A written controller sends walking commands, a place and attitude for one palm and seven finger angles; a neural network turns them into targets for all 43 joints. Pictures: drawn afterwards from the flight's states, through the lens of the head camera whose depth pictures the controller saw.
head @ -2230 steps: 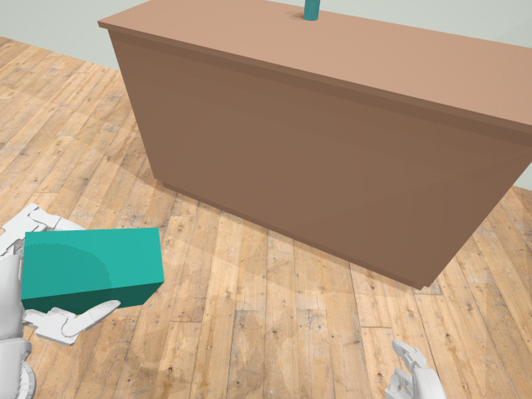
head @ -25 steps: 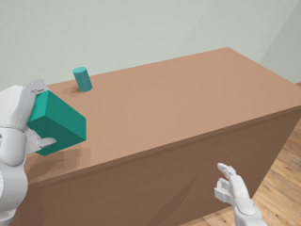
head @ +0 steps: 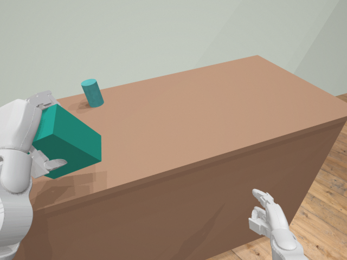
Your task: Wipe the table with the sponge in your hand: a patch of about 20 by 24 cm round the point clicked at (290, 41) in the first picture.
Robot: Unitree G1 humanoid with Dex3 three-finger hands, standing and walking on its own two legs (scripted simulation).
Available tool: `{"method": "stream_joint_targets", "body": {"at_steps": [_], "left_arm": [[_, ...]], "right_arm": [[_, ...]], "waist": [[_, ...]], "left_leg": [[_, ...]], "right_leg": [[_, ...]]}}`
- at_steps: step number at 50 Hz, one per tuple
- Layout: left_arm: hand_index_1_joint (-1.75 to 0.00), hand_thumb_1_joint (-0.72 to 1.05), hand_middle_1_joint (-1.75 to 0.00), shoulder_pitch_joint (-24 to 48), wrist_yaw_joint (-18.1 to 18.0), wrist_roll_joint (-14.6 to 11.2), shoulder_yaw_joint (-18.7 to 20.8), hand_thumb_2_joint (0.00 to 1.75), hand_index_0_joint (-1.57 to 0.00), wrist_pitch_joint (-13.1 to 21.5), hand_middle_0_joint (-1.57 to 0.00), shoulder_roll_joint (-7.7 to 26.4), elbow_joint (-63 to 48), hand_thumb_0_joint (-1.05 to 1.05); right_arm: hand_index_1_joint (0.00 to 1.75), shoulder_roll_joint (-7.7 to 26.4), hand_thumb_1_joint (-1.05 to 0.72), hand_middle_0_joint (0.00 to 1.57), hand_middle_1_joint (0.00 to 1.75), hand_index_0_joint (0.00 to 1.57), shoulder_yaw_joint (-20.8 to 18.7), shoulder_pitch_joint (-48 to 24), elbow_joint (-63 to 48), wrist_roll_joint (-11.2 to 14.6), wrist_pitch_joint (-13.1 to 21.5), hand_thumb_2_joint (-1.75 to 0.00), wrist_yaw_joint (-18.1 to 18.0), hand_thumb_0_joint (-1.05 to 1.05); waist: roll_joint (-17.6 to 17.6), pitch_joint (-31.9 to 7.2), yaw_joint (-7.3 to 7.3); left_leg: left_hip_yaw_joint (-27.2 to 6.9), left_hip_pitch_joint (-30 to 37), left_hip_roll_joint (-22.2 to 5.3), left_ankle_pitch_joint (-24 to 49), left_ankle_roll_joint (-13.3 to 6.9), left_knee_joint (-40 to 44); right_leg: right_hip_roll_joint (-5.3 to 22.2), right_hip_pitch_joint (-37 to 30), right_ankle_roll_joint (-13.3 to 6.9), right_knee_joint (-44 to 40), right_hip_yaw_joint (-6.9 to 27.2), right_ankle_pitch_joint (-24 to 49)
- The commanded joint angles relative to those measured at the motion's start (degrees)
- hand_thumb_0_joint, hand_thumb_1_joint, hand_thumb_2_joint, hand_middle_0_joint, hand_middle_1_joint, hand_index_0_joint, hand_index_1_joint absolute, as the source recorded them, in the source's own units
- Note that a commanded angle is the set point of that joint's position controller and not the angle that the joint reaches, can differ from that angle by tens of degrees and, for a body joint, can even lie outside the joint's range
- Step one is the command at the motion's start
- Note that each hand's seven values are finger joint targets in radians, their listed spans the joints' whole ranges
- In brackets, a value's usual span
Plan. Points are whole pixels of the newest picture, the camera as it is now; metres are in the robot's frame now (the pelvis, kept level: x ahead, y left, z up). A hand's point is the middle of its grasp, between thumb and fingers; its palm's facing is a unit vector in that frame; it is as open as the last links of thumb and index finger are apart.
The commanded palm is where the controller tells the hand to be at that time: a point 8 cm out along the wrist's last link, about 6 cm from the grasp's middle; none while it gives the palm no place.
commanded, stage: step back with the hand held close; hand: left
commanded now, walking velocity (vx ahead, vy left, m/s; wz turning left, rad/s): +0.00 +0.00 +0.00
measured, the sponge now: (63, 149) +0.23 +0.27 +0.20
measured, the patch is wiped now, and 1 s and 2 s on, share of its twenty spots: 1.00 1.00 1.00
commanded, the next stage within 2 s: stop stepping back and stand still in 1.50 s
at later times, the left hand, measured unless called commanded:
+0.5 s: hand (45, 122) +0.21 +0.25 +0.29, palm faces +0.54 -0.76 -0.37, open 10.4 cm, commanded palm +0.12 +0.30 +0.30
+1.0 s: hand (10, 156) +0.14 +0.25 +0.28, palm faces +0.59 -0.75 -0.32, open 10.4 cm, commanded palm +0.07 +0.30 +0.30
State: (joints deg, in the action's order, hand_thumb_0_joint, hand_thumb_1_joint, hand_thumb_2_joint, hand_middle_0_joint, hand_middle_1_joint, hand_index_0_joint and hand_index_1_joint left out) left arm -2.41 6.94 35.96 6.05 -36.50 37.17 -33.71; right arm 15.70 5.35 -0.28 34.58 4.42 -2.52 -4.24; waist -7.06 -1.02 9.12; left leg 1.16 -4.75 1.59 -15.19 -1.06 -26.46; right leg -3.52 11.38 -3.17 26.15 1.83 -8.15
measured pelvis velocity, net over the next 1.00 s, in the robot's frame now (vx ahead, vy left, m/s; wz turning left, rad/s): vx -0.07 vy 0.01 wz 0.06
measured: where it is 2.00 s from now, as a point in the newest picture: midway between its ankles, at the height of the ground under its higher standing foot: outside the picture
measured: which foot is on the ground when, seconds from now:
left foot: down 0.00-1.00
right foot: down 0.00-0.92, up 0.94-1.00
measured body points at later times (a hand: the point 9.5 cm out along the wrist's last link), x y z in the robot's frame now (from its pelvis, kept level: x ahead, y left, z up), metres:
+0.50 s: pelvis -0.03 +0.01 -0.01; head -0.02 +0.01 +0.44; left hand +0.17 +0.29 +0.31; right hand +0.09 -0.25 -0.11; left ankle -0.02 +0.11 -0.74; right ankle +0.07 -0.08 -0.74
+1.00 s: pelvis -0.07 +0.01 -0.02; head -0.06 +0.02 +0.42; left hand +0.10 +0.29 +0.30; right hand +0.12 -0.21 -0.10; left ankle -0.02 +0.12 -0.74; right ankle +0.02 -0.09 -0.72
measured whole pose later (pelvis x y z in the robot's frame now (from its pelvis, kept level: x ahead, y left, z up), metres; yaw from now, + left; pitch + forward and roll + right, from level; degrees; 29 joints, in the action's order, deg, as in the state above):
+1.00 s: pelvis -0.07 +0.01 -0.02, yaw +3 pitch +1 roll +0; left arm -9.4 -9.1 -3.5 31.6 8.0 27.2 -41.2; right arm 11.3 0.9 9.7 33.5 1.0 3.0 -2.6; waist 0.3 0.7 -0.9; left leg 4.2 -25.7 -0.8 -16.1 -2.2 -41.5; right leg -2.1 31.3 0.3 47.1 1.6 -18.9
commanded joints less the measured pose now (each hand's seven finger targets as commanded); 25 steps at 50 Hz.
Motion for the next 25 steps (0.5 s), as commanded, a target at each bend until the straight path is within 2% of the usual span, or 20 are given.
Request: {"method": "stream_joint_targets", "body": {"at_steps": [1,2,3,4,5,6,7,8,9,10,11,13,14,15,17,19,20,22,24,25], "left_arm": [[-1.60,0.10,-1.60,14.3,-2.5,3.7,2.5,1.30,-1.20,0.3,-1.20,6.4,5.6,0.00],[-1.60,0.10,-1.60,21.6,-7.6,-38.4,18.0,1.30,-1.20,16.7,-1.20,1.3,-10.0,0.00],[-1.60,0.10,-1.60,9.4,-9.4,-37.5,19.1,1.30,-1.20,22.0,-1.20,6.6,1.2,0.00],[-1.60,0.10,-1.60,7.9,-11.0,-39.2,21.7,1.30,-1.20,26.6,-1.20,5.8,-6.5,0.00],[-1.60,0.10,-1.60,7.5,-12.3,-39.5,24.1,1.30,-1.20,31.0,-1.20,7.8,-12.1,0.00],[-1.60,0.10,-1.60,4.9,-13.3,-40.4,24.3,1.30,-1.20,34.5,-1.20,6.3,-16.8,0.00],[-1.60,0.10,-1.60,3.4,-14.5,-40.9,26.7,1.30,-1.20,37.4,-1.20,7.3,-21.1,0.00],[-1.60,0.10,-1.60,1.9,-15.5,-41.1,28.6,1.30,-1.20,39.5,-1.20,7.2,-22.9,0.00],[-1.60,0.10,-1.60,0.7,-16.3,-41.2,30.2,1.30,-1.20,41.0,-1.20,7.1,-23.3,0.00],[-1.60,0.10,-1.60,-0.1,-16.9,-41.3,32.5,1.30,-1.20,42.7,-1.20,8.3,-24.3,0.00],[-1.60,0.10,-1.60,-1.3,-17.4,-41.3,31.5,1.30,-1.20,43.5,-1.20,5.5,-21.6,0.00],[-1.60,0.10,-1.60,-0.7,-17.7,-41.1,31.9,1.30,-1.20,44.5,-1.20,4.9,-17.4,0.00],[-1.60,0.10,-1.60,-0.1,-17.6,-40.9,31.9,1.30,-1.20,44.8,-1.20,4.8,-15.3,0.00],[-1.60,0.10,-1.60,0.0,-17.5,-40.9,31.4,1.30,-1.20,45.0,-1.20,4.3,-13.6,0.00],[-1.60,0.10,-1.60,-0.7,-17.3,-40.7,31.7,1.30,-1.20,45.2,-1.20,4.4,-9.7,0.00],[-1.60,0.10,-1.60,-2.1,-17.1,-40.7,32.1,1.30,-1.20,45.7,-1.20,4.7,-8.8,0.00],[-1.60,0.10,-1.60,-2.8,-17.1,-40.6,32.6,1.30,-1.20,46.2,-1.20,5.1,-10.3,0.00],[-1.60,0.10,-1.60,-6.4,-17.2,-40.7,33.2,1.30,-1.20,47.1,-1.20,4.8,-12.0,0.00],[-1.60,0.10,-1.60,-8.3,-17.3,-40.6,33.8,1.30,-1.20,48.1,-1.20,5.0,-16.2,0.00],[-1.60,0.10,-1.60,-7.5,-17.6,-40.1,35.5,1.30,-1.20,48.9,-1.20,6.7,-20.1,0.00]], "right_arm": [[0.30,4.5,-0.90,0.20,0.30,0.20,-1.6,-14.8,-10.3,0.1,3.6,-0.90,-0.9,0.00],[0.30,3.1,-0.90,0.20,0.30,0.20,-3.3,0.4,-20.6,0.1,3.7,-0.90,0.1,0.00],[0.30,3.1,-0.90,0.20,0.30,0.20,-1.8,3.2,-14.5,-1.7,3.7,-0.90,-0.1,0.00],[0.30,3.4,-0.90,0.20,0.30,0.20,-3.0,5.4,-14.2,-1.6,3.3,-0.90,-0.1,0.00],[0.30,3.2,-0.90,0.20,0.30,0.20,-2.5,5.4,-13.3,-2.5,3.5,-0.90,0.1,0.00],[0.30,3.1,-0.90,0.20,0.30,0.20,-2.3,5.3,-12.8,-3.0,3.5,-0.90,-0.1,0.00],[0.30,3.9,-0.90,0.20,0.30,0.20,-2.7,5.5,-12.8,-3.3,3.9,-0.90,-0.2,0.00],[0.30,4.9,-0.90,0.20,0.30,0.20,-3.4,5.0,-12.4,-3.7,3.9,-0.90,-0.1,0.00],[0.30,5.6,-0.90,0.20,0.30,0.20,-4.4,4.6,-12.1,-3.6,3.8,-0.90,0.0,0.00],[0.30,5.4,-0.90,0.20,0.30,0.20,-4.5,4.4,-12.8,-3.7,4.4,-0.90,0.0,0.00],[0.30,4.7,-0.90,0.20,0.30,0.20,-4.7,5.1,-12.2,-3.6,4.4,-0.90,0.1,0.00],[0.30,4.7,-0.90,0.20,0.30,0.20,-5.8,6.1,-11.0,-3.2,4.1,-0.90,0.3,0.00],[0.30,4.8,-0.90,0.20,0.30,0.20,-6.2,6.6,-10.4,-2.9,3.9,-0.90,0.4,0.00],[0.30,4.9,-0.90,0.20,0.30,0.20,-6.5,6.0,-10.3,-2.8,3.9,-0.90,0.4,0.00],[0.30,4.9,-0.90,0.20,0.30,0.20,-6.9,6.9,-9.5,-2.4,3.5,-0.90,0.6,0.00],[0.30,4.9,-0.90,0.20,0.30,0.20,-7.2,7.1,-9.6,-2.3,3.6,-0.90,0.7,0.00],[0.30,5.0,-0.90,0.20,0.30,0.20,-7.3,6.5,-9.8,-2.3,3.8,-0.90,0.7,0.00],[0.30,4.8,-0.90,0.20,0.30,0.20,-7.2,6.7,-10.0,-2.5,4.4,-0.90,0.9,0.00],[0.30,4.9,-0.90,0.20,0.30,0.20,-7.2,6.4,-10.0,-2.8,5.1,-0.90,1.0,0.00],[0.30,5.2,-0.90,0.20,0.30,0.20,-7.4,5.7,-10.5,-3.0,5.6,-0.90,0.9,0.00]], "waist": [[6.6,-1.5,-1.83],[20.1,2.7,-9.58],[26.0,-1.5,-8.79],[24.2,-3.8,-8.89],[16.9,-6.0,-9.35],[8.7,-8.9,-9.76],[2.4,-10.7,-9.72],[-3.0,-11.4,-9.17],[-5.3,-10.8,-8.80],[-7.4,-11.5,-8.65],[-4.8,-11.2,-8.90],[1.4,-12.0,-9.42],[3.2,-12.2,-9.88],[3.2,-12.1,-10.16],[4.5,-10.9,-10.26],[6.3,-9.6,-10.42],[5.6,-9.9,-10.40],[6.9,-8.9,-10.30],[6.1,-7.9,-10.34],[3.2,-8.7,-9.88]], "left_leg": [[-4.2,-7.8,-1.0,2.3,-0.1,4.6],[-5.8,-7.2,-1.2,-7.6,-1.9,-3.6],[-3.8,-5.1,-0.4,-8.2,-2.3,-8.2],[-2.9,-4.0,-0.4,-7.4,-2.1,-13.5],[-2.7,-2.5,-1.0,-6.6,-2.0,-13.5],[-2.9,-2.5,-2.6,-3.8,-1.9,-9.0],[-4.1,-3.4,-4.3,0.2,-1.7,-4.3],[-7.1,-5.6,-6.3,3.0,-1.8,-1.0],[-9.9,-9.9,-8.6,4.2,-2.2,0.9],[-10.6,-11.3,-8.9,6.7,-2.3,1.8],[-11.7,-13.7,-9.5,10.3,-2.0,1.9],[-11.0,-13.7,-10.0,16.5,-1.3,-0.7],[-10.6,-13.5,-9.7,16.9,-1.0,-2.3],[-10.5,-12.6,-9.4,17.4,-0.8,-3.1],[-10.1,-14.3,-9.1,12.1,-0.7,-4.1],[-9.5,-16.7,-8.1,2.5,-0.9,-5.2],[-10.0,-16.9,-8.2,1.2,-1.1,-4.6],[-10.2,-19.3,-8.1,-4.2,-1.5,-3.4],[-10.4,-21.2,-8.0,-10.2,-2.1,-2.5],[-11.5,-21.9,-8.7,-9.7,-2.5,-0.1]], "right_leg": [[2.6,-1.7,-0.6,-7.1,6.3,-11.2],[4.9,11.8,1.2,-14.4,12.0,-16.9],[7.1,14.0,-0.3,-15.1,11.5,-21.6],[11.3,16.2,-0.9,-16.1,14.7,-22.4],[13.4,16.9,-2.5,-15.4,16.5,-19.6],[14.7,13.3,-3.0,-11.3,14.2,-12.8],[13.9,9.3,-2.6,-6.4,11.9,-5.3],[11.9,6.0,-1.9,-2.1,9.9,0.6],[10.0,2.8,-0.7,0.3,8.4,4.8],[8.6,1.3,-0.2,3.7,6.4,8.7],[7.7,-0.9,0.5,5.8,4.5,10.3],[8.2,-1.8,1.1,6.3,5.1,15.2],[9.1,-1.6,0.9,5.7,5.9,17.4],[9.7,-0.8,0.7,5.5,6.2,19.1],[10.3,0.2,0.7,4.2,6.6,16.6],[11.7,1.9,0.4,1.4,8.1,10.5],[12.2,2.0,0.0,1.3,8.4,9.2],[11.7,3.1,0.3,0.3,8.0,2.9],[11.3,4.8,0.5,-0.8,8.5,-3.5],[10.7,3.8,0.4,1.0,7.3,-2.9]]}}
